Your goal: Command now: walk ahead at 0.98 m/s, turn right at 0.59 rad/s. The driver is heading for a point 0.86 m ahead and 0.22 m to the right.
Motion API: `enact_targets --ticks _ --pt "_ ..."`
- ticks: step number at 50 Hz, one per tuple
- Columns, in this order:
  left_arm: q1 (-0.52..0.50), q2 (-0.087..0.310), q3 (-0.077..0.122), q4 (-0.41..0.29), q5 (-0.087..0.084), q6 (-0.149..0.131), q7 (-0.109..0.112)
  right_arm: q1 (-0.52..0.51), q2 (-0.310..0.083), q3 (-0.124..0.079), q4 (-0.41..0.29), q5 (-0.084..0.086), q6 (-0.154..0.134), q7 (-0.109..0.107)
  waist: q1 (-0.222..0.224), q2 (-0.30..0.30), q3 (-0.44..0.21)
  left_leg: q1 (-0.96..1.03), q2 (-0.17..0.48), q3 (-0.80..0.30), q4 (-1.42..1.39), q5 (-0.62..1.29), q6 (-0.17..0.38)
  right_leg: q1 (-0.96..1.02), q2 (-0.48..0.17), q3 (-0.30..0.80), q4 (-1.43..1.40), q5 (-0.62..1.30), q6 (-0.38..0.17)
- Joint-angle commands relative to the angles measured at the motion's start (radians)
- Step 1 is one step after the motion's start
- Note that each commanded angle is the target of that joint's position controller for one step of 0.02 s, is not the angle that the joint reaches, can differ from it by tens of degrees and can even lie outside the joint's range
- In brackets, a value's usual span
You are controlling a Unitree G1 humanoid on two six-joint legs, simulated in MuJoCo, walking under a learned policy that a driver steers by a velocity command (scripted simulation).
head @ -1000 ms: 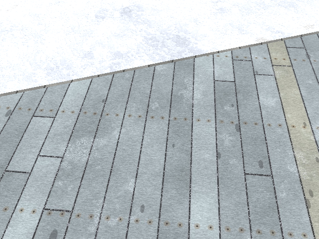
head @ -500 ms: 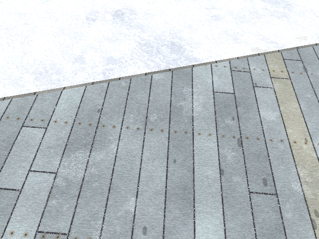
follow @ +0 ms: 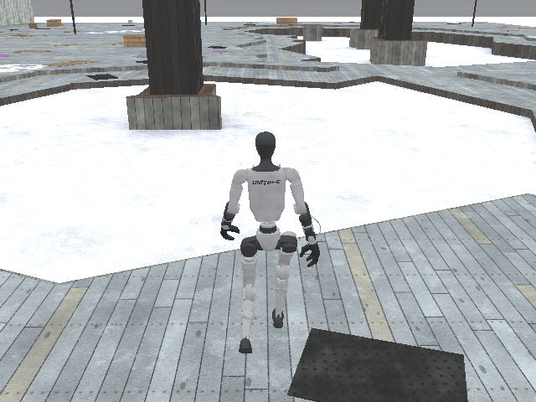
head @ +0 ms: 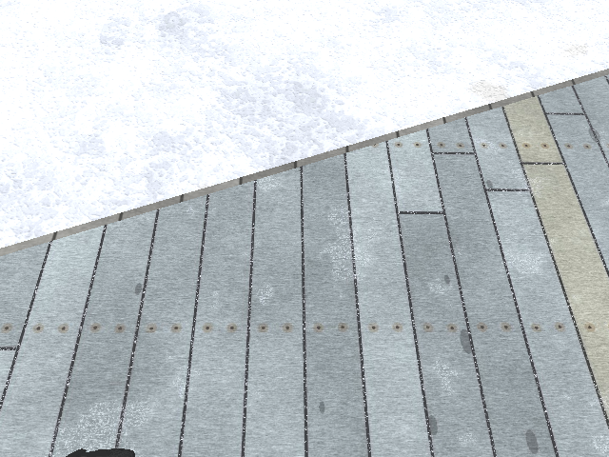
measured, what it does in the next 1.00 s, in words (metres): walks ahead, turning right: left foot, then right foot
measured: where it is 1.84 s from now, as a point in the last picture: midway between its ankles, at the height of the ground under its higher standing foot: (451, 256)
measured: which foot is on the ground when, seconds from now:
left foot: up 0.00-0.36, down 0.38-0.86, up 0.88-1.00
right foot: down 0.00-0.36, up 0.38-0.84, down 0.86-1.00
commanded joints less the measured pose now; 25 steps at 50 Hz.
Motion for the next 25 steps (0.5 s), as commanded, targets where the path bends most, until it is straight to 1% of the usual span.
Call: enact_targets --ticks 1,2,3,4,5,6,7,8,9,10,11,12,13,14,15,16,17,18,19,20,21,22,23,24,25 --pt "0.348 0.131 0.046 0.054 0.035 -0.016 0.012 -0.176 -0.125 -0.013 -0.216 0.043 -0.103 0.006 0.115 0.004 -0.208 -0.737 0.001 -0.135 0.321 0.001 0.064 0.822 -0.302 0.74 -0.404 -0.287 -0.214" --pt "0.285 0.095 0.034 0.046 0.037 -0.026 0.01 -0.206 -0.113 -0.019 -0.226 0.023 -0.102 0.001 0.056 0.077 -0.151 -0.685 0.035 -0.129 0.223 0.023 0.064 0.668 -0.26 0.633 -0.411 -0.174 -0.204" --pt "0.25 0.078 0.024 0.036 0.039 -0.028 0.008 -0.192 -0.098 -0.017 -0.232 0.006 -0.091 0.003 0.008 0.057 -0.108 -0.608 0.049 -0.127 0.172 0.023 0.058 0.528 -0.204 0.544 -0.4 -0.051 -0.203" --pt "0.221 0.061 0.017 0.032 0.03 -0.022 0.011 -0.169 -0.078 -0.019 -0.239 -0.001 -0.075 0.006 -0.031 0.03 -0.078 -0.609 0.052 -0.117 0.144 0.018 0.041 0.465 -0.18 0.536 -0.435 -0.09 -0.207" --pt "0.216 0.076 0.021 0.029 0.02 -0.019 0.02 -0.154 -0.081 -0.019 -0.248 -0.005 -0.066 0.009 -0.055 -0.012 -0.049 -0.612 0.059 -0.112 0.101 0.006 0.016 0.395 -0.192 0.563 -0.473 -0.135 -0.232" --pt "0.217 0.079 0.021 0.025 0.008 -0.017 0.031 -0.169 -0.088 -0.02 -0.261 -0.009 -0.059 0.009 -0.063 -0.018 -0.006 -0.615 0.073 -0.102 0.036 -0.003 -0.012 0.316 -0.201 0.564 -0.502 -0.177 -0.237" --pt "0.229 0.077 0.019 0.019 0.002 -0.019 0.042 -0.228 -0.096 -0.017 -0.287 -0.013 -0.056 0.007 -0.049 -0.017 0.04 -0.619 0.08 -0.086 -0.046 0.043 -0.039 0.244 -0.192 0.538 -0.524 -0.178 -0.234" --pt "0.239 0.088 0.021 0.012 0.004 -0.02 0.055 -0.309 -0.098 -0.013 -0.318 -0.02 -0.059 0.004 -0.027 -0.015 0.075 -0.596 0.069 -0.061 -0.162 0.135 -0.059 0.168 -0.17 0.503 -0.539 -0.163 -0.221" --pt "0.251 0.1 0.025 0.006 0.006 -0.021 0.066 -0.385 -0.092 -0.009 -0.342 -0.024 -0.064 0.006 0.0 -0.025 0.096 -0.541 0.048 -0.042 -0.289 0.257 -0.073 0.104 -0.136 0.462 -0.533 -0.124 -0.199" --pt "0.261 0.11 0.029 0.004 0.005 -0.019 0.072 -0.441 -0.077 -0.004 -0.362 -0.026 -0.067 0.009 0.022 -0.04 0.095 -0.457 0.019 -0.025 -0.41 0.375 -0.082 0.05 -0.104 0.419 -0.512 -0.088 -0.166" --pt "0.285 0.127 0.036 0.005 0.001 -0.017 0.073 -0.475 -0.068 -0.003 -0.381 -0.021 -0.068 0.012 0.045 -0.048 0.074 -0.361 -0.011 -0.01 -0.487 0.476 -0.089 0.013 -0.098 0.408 -0.501 -0.091 -0.139" --pt "0.313 0.141 0.043 0.006 -0.008 -0.016 0.074 -0.49 -0.081 -0.011 -0.397 -0.007 -0.068 0.012 0.06 -0.056 0.046 -0.286 -0.03 -0.023 -0.533 0.548 -0.097 0.014 -0.111 0.434 -0.494 -0.13 -0.119" --pt "0.327 0.145 0.047 0.007 -0.02 -0.015 0.078 -0.494 -0.106 -0.024 -0.408 0.01 -0.063 0.008 0.062 -0.072 0.03 -0.259 -0.032 -0.054 -0.574 0.564 -0.104 0.062 -0.122 0.465 -0.467 -0.17 -0.102" --pt "0.336 0.14 0.048 0.009 -0.028 -0.013 0.081 -0.501 -0.127 -0.033 -0.419 0.024 -0.059 0.005 0.062 -0.085 0.025 -0.269 -0.032 -0.08 -0.611 0.537 -0.108 0.134 -0.13 0.493 -0.432 -0.188 -0.09" --pt "0.343 0.132 0.049 0.011 -0.03 -0.008 0.084 -0.507 -0.143 -0.041 -0.428 0.033 -0.058 0.002 0.06 -0.092 0.022 -0.29 -0.03 -0.096 -0.64 0.488 -0.105 0.216 -0.141 0.517 -0.386 -0.176 -0.08" --pt "0.349 0.127 0.051 0.014 -0.026 0.0 0.086 -0.491 -0.161 -0.051 -0.43 0.038 -0.06 0.0 0.046 -0.104 0.008 -0.287 -0.029 -0.1 -0.648 0.426 -0.094 0.285 -0.161 0.537 -0.328 -0.122 -0.072" --pt "0.347 0.125 0.053 0.015 -0.017 0.01 0.085 -0.412 -0.191 -0.071 -0.417 0.042 -0.063 -0.002 0.001 -0.114 -0.039 -0.228 -0.037 -0.093 -0.636 0.339 -0.073 0.34 -0.165 0.537 -0.226 0.014 -0.053" --pt "0.335 0.118 0.048 0.009 0.002 0.018 0.076 -0.254 -0.219 -0.094 -0.392 0.048 -0.062 -0.006 -0.091 -0.113 -0.145 -0.076 -0.028 -0.071 -0.619 0.269 -0.045 0.36 -0.13 0.5 -0.027 0.171 -0.017" --pt "0.308 0.048 0.021 -0.025 0.037 0.023 0.066 -0.017 -0.253 -0.103 -0.362 0.042 -0.052 -0.018 -0.193 -0.067 -0.339 0.248 0.111 -0.187 -0.532 0.085 0.001 0.209 -0.095 0.437 0.301 0.13 0.012" --pt "0.52 -0.097 -0.022 -0.07 -0.019 0.008 0.055 0.05 -0.355 -0.117 -0.327 -0.007 -0.043 0.0 -0.054 0.448 -0.527 0.576 0.391 -0.811 -0.758 -0.335 0.184 -0.13 0.021 0.327 0.689 -0.447 0.053" --pt "0.477 -0.005 -0.025 -0.063 -0.061 0.013 0.068 0.004 -0.266 -0.106 -0.337 -0.004 -0.037 0.013 -0.072 0.452 -0.454 0.507 0.407 -0.99 -0.867 -0.626 0.175 -0.284 -0.094 0.287 0.834 -0.36 0.045" --pt "0.337 0.074 -0.007 -0.068 -0.043 0.022 0.075 -0.058 -0.178 -0.09 -0.351 0.005 -0.029 0.006 -0.11 0.273 -0.277 0.369 0.352 -0.788 -0.874 -0.488 0.132 -0.333 -0.125 0.239 0.861 -0.275 0.047" --pt "0.256 0.096 0.001 -0.078 -0.016 0.027 0.074 -0.086 -0.159 -0.084 -0.334 -0.002 -0.018 0.005 -0.105 0.091 -0.183 0.241 0.309 -0.594 -0.854 -0.264 0.107 -0.309 -0.165 0.213 0.831 -0.22 0.05" --pt "0.191 0.091 0.005 -0.101 0.005 0.028 0.067 -0.107 -0.148 -0.081 -0.315 -0.014 -0.012 0.006 -0.09 0.035 -0.106 0.114 0.268 -0.455 -0.857 -0.085 0.103 -0.274 -0.2 0.209 0.771 -0.185 0.048" --pt "0.167 0.078 0.01 -0.113 0.003 0.034 0.056 -0.116 -0.128 -0.076 -0.297 -0.023 -0.013 0.006 -0.068 0.05 -0.066 0.02 0.231 -0.336 -0.864 0.043 0.091 -0.215 -0.236 0.217 0.716 -0.176 0.046"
